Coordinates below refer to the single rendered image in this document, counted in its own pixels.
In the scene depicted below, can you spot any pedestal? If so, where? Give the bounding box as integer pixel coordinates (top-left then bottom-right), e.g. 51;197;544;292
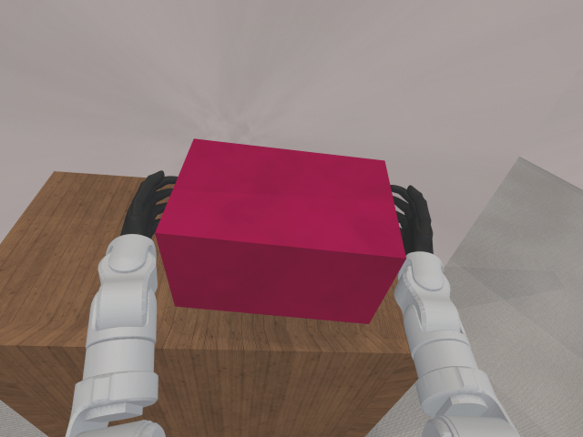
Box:
0;171;418;437

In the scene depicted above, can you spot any left robot forearm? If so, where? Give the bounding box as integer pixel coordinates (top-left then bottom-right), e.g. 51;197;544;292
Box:
66;234;159;437

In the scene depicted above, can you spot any left robot hand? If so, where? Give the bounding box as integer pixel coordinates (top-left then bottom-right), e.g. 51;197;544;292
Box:
120;170;178;239

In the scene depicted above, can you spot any robot right upper arm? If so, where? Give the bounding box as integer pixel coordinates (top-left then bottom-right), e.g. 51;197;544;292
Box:
422;414;519;437

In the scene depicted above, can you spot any right robot forearm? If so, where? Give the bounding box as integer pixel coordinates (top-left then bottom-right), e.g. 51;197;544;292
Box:
394;251;521;437

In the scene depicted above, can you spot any right robot hand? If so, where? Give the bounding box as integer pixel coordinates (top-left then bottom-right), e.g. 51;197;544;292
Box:
390;185;434;256

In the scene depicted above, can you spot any carton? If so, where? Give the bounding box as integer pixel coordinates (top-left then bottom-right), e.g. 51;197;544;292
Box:
155;138;406;324

